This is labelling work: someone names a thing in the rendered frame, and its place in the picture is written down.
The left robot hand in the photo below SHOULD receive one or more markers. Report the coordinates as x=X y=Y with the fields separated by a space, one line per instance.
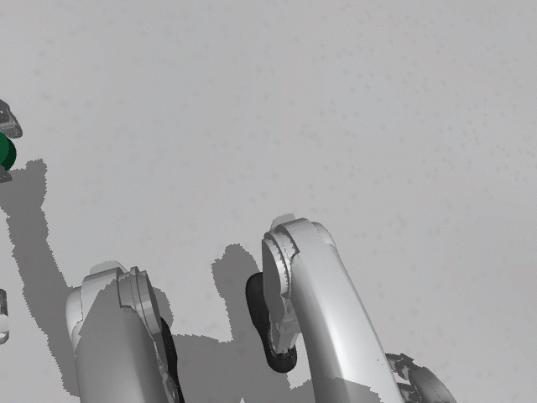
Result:
x=11 y=128

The tin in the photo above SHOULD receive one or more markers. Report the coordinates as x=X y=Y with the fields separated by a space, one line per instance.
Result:
x=7 y=152

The right robot foot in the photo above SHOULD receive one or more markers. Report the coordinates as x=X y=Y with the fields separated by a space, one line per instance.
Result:
x=281 y=363

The left robot foot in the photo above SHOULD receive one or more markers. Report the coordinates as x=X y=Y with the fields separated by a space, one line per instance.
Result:
x=171 y=356

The right robot hand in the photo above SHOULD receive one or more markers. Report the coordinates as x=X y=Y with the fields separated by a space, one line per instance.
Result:
x=425 y=386

